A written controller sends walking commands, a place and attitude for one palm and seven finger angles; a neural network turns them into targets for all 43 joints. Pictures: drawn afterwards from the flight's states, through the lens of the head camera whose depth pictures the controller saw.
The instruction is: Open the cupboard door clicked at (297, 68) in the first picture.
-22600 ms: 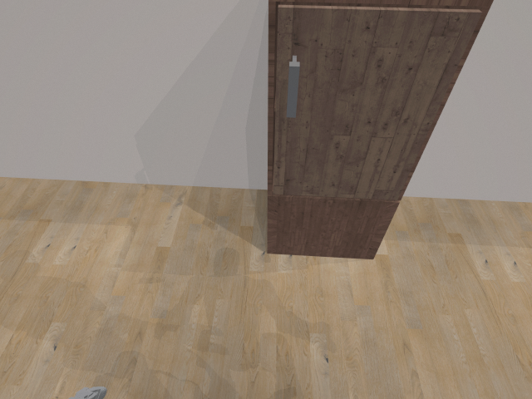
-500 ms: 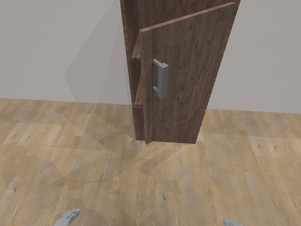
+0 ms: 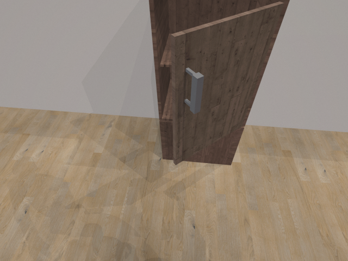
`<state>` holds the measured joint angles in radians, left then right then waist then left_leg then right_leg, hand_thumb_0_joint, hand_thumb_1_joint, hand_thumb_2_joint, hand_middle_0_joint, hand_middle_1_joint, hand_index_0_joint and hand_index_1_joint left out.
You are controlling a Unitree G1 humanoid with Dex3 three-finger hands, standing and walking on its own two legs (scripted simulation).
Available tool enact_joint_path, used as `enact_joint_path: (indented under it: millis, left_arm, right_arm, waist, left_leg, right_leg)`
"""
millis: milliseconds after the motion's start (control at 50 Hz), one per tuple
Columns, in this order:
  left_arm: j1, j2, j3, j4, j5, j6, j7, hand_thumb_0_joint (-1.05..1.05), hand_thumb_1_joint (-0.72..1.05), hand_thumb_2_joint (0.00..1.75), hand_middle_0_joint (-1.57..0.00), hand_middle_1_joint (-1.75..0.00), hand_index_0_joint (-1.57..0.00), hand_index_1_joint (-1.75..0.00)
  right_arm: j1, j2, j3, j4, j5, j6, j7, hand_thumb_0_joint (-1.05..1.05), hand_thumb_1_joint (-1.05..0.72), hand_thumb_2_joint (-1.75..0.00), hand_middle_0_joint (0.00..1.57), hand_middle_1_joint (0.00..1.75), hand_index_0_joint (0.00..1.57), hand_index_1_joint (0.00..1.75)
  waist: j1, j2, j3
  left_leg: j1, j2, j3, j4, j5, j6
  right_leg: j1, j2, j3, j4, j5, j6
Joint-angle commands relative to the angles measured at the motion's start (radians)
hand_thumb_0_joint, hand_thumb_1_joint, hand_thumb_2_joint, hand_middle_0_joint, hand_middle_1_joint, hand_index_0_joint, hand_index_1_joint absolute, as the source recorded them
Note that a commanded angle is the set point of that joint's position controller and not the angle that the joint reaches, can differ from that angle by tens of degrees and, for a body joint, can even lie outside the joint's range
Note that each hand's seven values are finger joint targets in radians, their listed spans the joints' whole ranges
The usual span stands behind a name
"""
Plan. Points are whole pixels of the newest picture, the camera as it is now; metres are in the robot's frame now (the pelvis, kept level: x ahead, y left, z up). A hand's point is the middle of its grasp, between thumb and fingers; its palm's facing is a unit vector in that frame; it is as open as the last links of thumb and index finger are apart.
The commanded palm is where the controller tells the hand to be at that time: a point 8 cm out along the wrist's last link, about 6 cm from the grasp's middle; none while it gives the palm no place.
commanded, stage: let the arm hang, fingers relaxed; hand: left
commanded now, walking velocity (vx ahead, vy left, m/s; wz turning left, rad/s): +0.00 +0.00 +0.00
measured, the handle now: (192, 90) +0.58 -0.02 +0.07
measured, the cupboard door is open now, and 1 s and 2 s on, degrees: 40 40 40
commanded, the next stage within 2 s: look to check the result in 0.38 s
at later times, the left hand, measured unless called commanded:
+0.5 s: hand out of the picture -0.01 +0.15 -0.18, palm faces +0.06 -0.98 -0.16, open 7.4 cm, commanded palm none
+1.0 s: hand out of the picture +0.01 +0.14 -0.17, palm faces +0.06 -0.99 -0.16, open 7.4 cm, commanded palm none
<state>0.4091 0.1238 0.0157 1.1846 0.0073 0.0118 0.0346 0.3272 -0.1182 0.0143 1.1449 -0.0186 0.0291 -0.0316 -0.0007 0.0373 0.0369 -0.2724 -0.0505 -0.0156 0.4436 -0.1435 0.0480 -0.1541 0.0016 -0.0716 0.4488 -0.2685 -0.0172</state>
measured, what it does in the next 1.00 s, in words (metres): stands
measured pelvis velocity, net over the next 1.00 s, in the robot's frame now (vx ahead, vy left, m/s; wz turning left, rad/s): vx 0.04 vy -0.01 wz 0.00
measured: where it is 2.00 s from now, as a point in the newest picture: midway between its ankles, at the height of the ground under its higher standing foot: outside the picture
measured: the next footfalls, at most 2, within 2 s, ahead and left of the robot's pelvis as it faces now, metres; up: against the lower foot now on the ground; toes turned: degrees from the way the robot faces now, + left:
none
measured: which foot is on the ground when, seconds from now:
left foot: down 0.00-1.00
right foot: down 0.00-1.00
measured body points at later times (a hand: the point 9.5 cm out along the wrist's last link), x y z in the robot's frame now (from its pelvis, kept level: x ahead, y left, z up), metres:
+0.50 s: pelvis +0.02 -0.01 +0.00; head +0.02 -0.01 +0.45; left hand -0.01 +0.20 -0.16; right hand -0.02 -0.21 -0.16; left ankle +0.06 +0.09 -0.74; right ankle -0.01 -0.11 -0.74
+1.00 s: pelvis +0.04 -0.01 +0.00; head +0.05 -0.01 +0.45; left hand +0.01 +0.20 -0.16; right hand +0.03 -0.23 -0.16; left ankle +0.06 +0.09 -0.74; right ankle -0.01 -0.11 -0.74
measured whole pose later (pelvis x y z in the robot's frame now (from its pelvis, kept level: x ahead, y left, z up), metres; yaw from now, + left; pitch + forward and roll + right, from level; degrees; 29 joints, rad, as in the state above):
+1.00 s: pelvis +0.04 -0.01 +0.00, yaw +0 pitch -1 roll +0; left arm 0.32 0.11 0.01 1.15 0.00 -0.01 0.04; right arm 0.26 -0.14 0.02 1.16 -0.02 0.00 -0.04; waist 0.00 0.00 0.04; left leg -0.21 -0.05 -0.02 0.42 -0.19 0.04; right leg -0.08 0.01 -0.07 0.40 -0.30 -0.02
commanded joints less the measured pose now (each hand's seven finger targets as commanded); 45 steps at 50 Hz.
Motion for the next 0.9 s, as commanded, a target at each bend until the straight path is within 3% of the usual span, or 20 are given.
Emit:
enact_joint_path:
  millis: [0, 80, 140, 260, 600, 880]
  left_arm:
    - [0.067, 0.069, 0.013, -0.029, 0.002, -0.017, 0.009, 0.00, 0.90, 0.90, -0.20, -0.30, -0.20, -0.30]
    - [0.064, 0.066, 0.015, -0.036, 0.003, -0.019, 0.012, 0.00, 0.90, 0.90, -0.20, -0.30, -0.20, -0.30]
    - [0.049, 0.056, 0.016, -0.044, 0.003, -0.020, 0.012, 0.00, 0.90, 0.90, -0.20, -0.30, -0.20, -0.30]
    - [0.032, 0.053, 0.020, -0.053, 0.003, -0.024, 0.012, 0.00, 0.90, 0.90, -0.20, -0.30, -0.20, -0.30]
    - [0.021, 0.071, 0.014, -0.040, -0.002, -0.028, 0.010, 0.00, 0.90, 0.90, -0.20, -0.30, -0.20, -0.30]
    - [0.019, 0.076, 0.012, -0.039, -0.001, -0.031, 0.010, 0.00, 0.90, 0.90, -0.20, -0.30, -0.20, -0.30]
  right_arm:
    - [0.070, -0.079, -0.021, -0.019, -0.005, -0.017, -0.007, 0.00, -0.90, -0.90, 0.20, 0.30, 0.20, 0.30]
    - [0.069, -0.070, -0.022, -0.020, -0.004, -0.019, -0.007, 0.00, -0.90, -0.90, 0.20, 0.30, 0.20, 0.30]
    - [0.063, -0.062, -0.022, -0.016, -0.007, -0.023, -0.007, 0.00, -0.90, -0.90, 0.20, 0.30, 0.20, 0.30]
    - [0.058, -0.068, -0.022, -0.022, -0.006, -0.031, -0.010, 0.00, -0.90, -0.90, 0.20, 0.30, 0.20, 0.30]
    - [0.034, -0.086, -0.018, -0.010, -0.001, -0.032, -0.013, 0.00, -0.90, -0.90, 0.20, 0.30, 0.20, 0.30]
    - [0.004, -0.098, -0.016, -0.005, 0.003, -0.037, -0.015, 0.00, -0.90, -0.90, 0.20, 0.30, 0.20, 0.30]
  waist:
    - [-0.009, -0.048, 0.095]
    - [-0.005, -0.069, 0.102]
    - [-0.006, -0.028, 0.105]
    - [-0.003, -0.007, 0.084]
    - [-0.007, -0.038, 0.045]
    - [-0.001, -0.046, 0.054]
  left_leg:
    - [-0.020, 0.107, -0.136, -0.111, -0.150, 0.005]
    - [-0.022, 0.103, -0.130, -0.099, -0.131, 0.004]
    - [-0.024, 0.104, -0.135, -0.105, -0.124, 0.004]
    - [-0.021, 0.110, -0.140, -0.112, -0.080, 0.005]
    - [0.065, 0.115, -0.117, -0.073, 0.066, 0.001]
    - [0.084, 0.119, -0.109, -0.076, 0.113, 0.002]
  right_leg:
    - [-0.109, -0.090, 0.110, -0.117, -0.120, -0.033]
    - [-0.111, -0.089, 0.109, -0.117, -0.111, -0.033]
    - [-0.111, -0.091, 0.111, -0.110, -0.089, -0.032]
    - [-0.064, -0.088, 0.107, -0.101, -0.022, -0.031]
    - [-0.029, -0.103, 0.102, -0.120, 0.048, -0.028]
    - [-0.012, -0.104, 0.099, -0.132, 0.096, -0.023]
